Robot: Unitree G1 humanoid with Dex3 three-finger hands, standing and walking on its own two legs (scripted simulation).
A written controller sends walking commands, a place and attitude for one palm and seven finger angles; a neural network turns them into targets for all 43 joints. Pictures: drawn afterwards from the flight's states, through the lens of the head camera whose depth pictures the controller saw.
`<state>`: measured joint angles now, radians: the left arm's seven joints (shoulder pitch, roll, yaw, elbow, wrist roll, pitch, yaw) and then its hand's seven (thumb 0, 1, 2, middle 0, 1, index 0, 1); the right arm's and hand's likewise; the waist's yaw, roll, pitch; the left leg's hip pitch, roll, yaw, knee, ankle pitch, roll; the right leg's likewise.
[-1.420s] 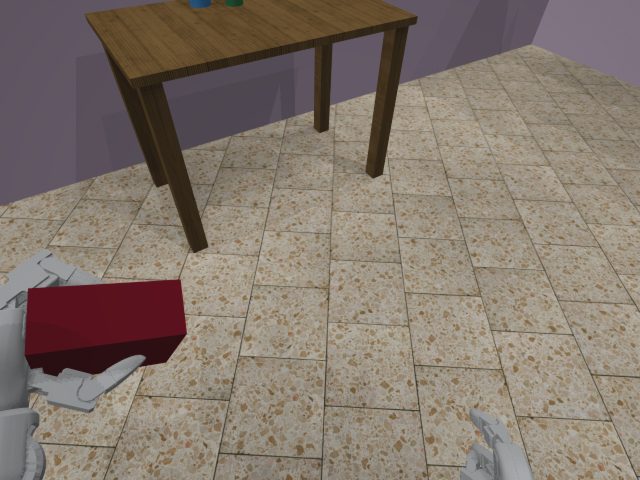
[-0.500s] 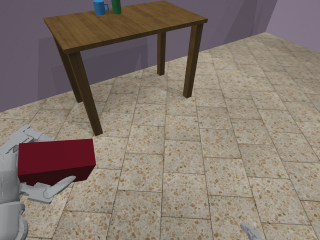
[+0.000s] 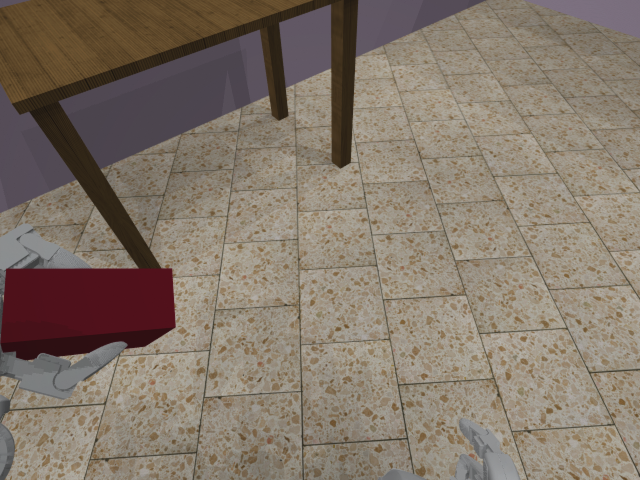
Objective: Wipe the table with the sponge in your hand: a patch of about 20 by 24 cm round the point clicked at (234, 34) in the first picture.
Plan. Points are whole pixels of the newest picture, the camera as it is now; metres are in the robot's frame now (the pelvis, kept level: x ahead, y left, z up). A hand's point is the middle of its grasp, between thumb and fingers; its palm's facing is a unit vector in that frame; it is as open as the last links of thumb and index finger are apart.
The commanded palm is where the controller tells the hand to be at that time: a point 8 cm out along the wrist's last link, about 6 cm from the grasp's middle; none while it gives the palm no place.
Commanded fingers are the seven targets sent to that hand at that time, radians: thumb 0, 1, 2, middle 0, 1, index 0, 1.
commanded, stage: walk to a spot facing it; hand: left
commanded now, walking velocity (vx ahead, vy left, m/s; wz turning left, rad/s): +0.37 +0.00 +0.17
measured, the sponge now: (112, 313) +0.24 +0.20 +0.16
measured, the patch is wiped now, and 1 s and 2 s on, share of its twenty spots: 0.00 0.00 0.00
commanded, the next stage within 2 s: none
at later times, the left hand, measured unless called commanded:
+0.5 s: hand (99, 192) +0.36 +0.25 +0.19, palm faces +0.50 -0.78 -0.38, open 9.6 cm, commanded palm +0.31 +0.28 +0.20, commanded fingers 0.00 0.10 1.30 -1.20 -1.60 -1.20 -1.60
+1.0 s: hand (195, 125) +0.50 +0.18 +0.18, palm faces +0.51 -0.73 -0.45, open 9.6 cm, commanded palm +0.42 +0.23 +0.20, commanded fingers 0.00 0.10 1.30 -1.20 -1.60 -1.20 -1.60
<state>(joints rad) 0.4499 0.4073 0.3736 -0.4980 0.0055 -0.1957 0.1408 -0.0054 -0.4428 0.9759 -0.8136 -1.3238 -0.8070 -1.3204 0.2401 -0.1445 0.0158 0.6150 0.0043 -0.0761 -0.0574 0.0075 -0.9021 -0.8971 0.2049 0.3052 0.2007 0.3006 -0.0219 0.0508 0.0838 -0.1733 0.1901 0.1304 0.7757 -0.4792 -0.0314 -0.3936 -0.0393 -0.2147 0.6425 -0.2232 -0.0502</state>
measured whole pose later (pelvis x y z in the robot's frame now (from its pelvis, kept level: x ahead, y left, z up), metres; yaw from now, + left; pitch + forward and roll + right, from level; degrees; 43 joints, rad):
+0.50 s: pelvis +0.16 +0.00 +0.00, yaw +3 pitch -2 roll +3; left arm 0.45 0.36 0.37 -0.55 -0.01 -0.21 0.19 0.00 -0.44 0.98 -0.81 -1.33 -0.81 -1.32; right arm 0.21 -0.21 -0.03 0.56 0.00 -0.03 -0.08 0.01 -0.91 -0.90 0.20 0.30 0.19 0.30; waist 0.02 -0.06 0.06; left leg -0.35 0.05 0.22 0.59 -0.17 0.04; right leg -0.17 -0.11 -0.19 0.80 -0.51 -0.02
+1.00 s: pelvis +0.31 -0.08 +0.02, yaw +9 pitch -1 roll +2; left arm 0.43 0.29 0.31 -0.44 0.00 -0.18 0.15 0.00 -0.44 0.98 -0.81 -1.33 -0.81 -1.32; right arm 0.19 -0.24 -0.03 0.69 0.01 -0.04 -0.07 0.01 -0.91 -0.90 0.20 0.30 0.20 0.30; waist 0.00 0.06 0.08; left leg -0.51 0.07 0.05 1.28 -0.41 -0.02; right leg -0.24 -0.10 -0.22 0.62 -0.36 -0.03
